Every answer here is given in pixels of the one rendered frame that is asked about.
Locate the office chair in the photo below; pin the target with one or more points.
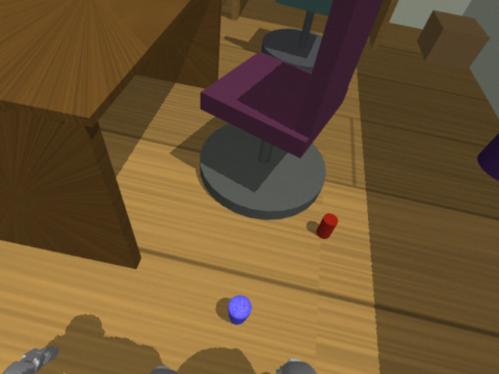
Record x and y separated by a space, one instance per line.
264 164
297 47

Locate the left robot hand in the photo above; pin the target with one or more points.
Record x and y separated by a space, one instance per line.
32 361

